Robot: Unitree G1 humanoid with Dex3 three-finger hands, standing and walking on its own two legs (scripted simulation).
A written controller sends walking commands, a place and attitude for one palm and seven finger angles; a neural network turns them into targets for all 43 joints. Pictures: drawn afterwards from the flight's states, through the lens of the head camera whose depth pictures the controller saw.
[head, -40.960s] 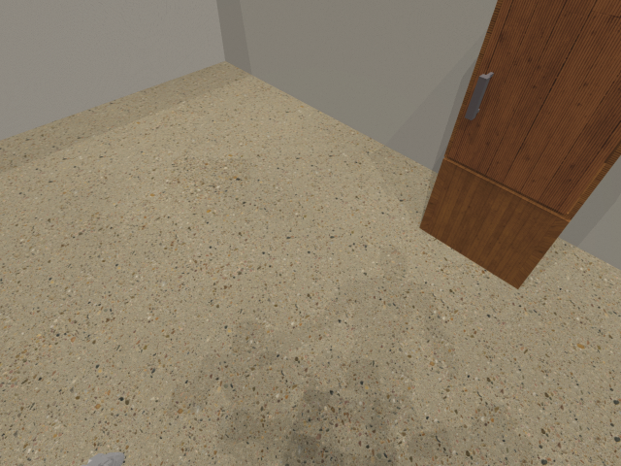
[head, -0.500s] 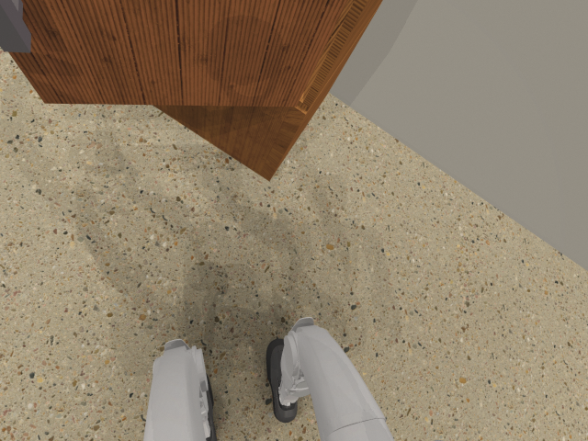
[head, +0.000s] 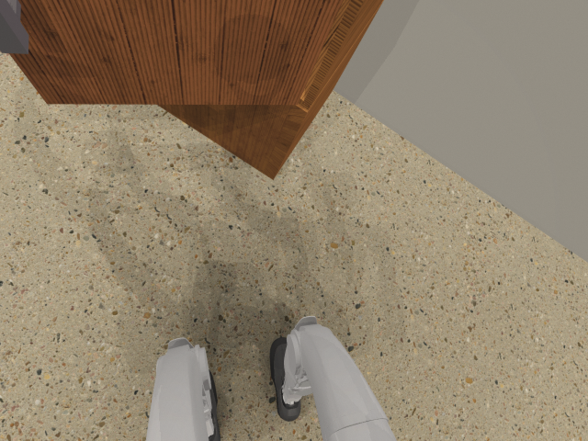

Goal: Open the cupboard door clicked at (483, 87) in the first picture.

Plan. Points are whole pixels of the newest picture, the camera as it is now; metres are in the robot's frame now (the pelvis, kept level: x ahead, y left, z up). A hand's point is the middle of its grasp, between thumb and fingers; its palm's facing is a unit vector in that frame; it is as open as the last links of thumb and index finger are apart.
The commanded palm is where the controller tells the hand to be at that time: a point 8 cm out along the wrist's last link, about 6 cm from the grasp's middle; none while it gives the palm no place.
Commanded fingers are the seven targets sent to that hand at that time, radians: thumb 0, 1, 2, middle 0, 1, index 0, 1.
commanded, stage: slide the fingers in behind the handle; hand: left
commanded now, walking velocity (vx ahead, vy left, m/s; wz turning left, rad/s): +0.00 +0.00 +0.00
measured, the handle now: out of the picture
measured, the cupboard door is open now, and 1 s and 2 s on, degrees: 39 39 39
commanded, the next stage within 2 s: close the thumb around the handle in 1.38 s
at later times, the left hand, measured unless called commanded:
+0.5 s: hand out of the picture +0.55 +0.26 +0.06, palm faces +0.05 -1.00 -0.02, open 14.0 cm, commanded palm +0.55 +0.28 +0.05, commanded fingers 0.00 -0.50 0.30 -0.30 -1.20 -0.30 -1.20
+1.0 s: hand (11, 22) +0.56 +0.24 +0.06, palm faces +0.07 -1.00 -0.02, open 14.0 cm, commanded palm +0.55 +0.25 +0.05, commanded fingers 0.00 -0.50 0.30 -0.30 -1.20 -0.30 -1.20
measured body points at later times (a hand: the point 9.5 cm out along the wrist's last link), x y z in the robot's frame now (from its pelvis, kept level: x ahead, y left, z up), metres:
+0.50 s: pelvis +0.00 +0.00 +0.00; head +0.20 +0.05 +0.40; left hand +0.54 +0.32 +0.06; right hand +0.00 -0.27 -0.09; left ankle +0.01 +0.08 -0.59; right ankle +0.05 -0.13 -0.59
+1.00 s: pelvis +0.00 -0.01 +0.01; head +0.20 +0.04 +0.41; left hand +0.55 +0.29 +0.06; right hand -0.01 -0.27 -0.09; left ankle +0.01 +0.08 -0.59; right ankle +0.05 -0.13 -0.59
